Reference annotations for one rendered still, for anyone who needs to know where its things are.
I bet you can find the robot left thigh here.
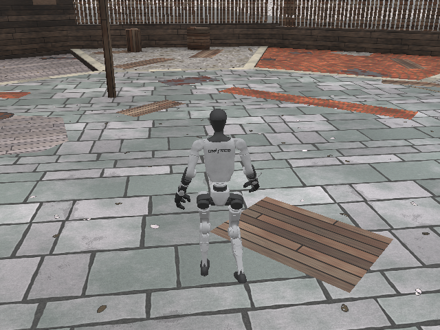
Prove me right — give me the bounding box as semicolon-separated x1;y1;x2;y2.
197;191;211;234

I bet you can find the robot left shin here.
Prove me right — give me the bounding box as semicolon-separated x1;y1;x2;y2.
199;223;209;267

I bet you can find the robot right forearm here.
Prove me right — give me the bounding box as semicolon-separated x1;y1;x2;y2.
247;165;259;185

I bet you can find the robot right hand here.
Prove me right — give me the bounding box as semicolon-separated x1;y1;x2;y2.
243;181;260;193

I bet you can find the robot right upper arm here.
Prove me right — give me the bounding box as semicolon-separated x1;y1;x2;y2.
233;138;254;175

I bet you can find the robot left forearm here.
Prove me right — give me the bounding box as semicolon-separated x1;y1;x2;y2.
177;167;192;196

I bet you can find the robot left upper arm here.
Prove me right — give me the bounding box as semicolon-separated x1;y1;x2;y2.
185;139;205;178

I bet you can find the robot left hand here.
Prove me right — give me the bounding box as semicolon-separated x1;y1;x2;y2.
175;193;190;210

